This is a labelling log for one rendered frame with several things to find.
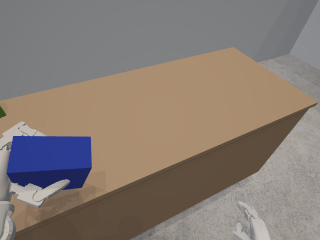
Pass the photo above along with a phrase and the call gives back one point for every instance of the robot left forearm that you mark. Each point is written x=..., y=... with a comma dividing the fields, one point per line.
x=7, y=225

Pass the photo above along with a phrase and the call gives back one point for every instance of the left robot hand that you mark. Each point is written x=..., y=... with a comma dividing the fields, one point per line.
x=31, y=194

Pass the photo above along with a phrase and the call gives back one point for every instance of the sponge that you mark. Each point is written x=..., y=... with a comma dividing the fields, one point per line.
x=45, y=160

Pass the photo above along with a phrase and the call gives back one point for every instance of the right robot hand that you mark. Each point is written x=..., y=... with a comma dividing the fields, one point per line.
x=255, y=230

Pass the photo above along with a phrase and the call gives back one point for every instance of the table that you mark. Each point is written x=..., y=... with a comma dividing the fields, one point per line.
x=163, y=139

